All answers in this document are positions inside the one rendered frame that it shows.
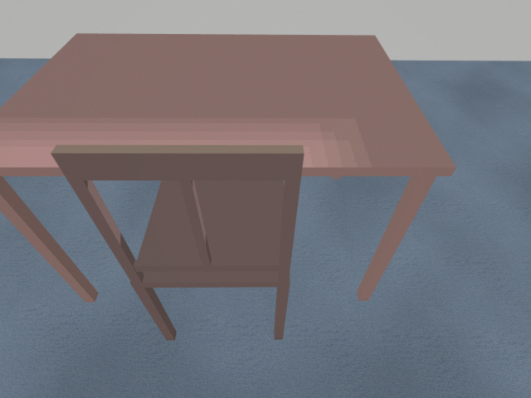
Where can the table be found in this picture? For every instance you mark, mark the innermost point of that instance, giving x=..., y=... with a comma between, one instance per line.
x=339, y=96

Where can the chair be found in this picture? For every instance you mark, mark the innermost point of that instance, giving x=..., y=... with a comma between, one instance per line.
x=222, y=217

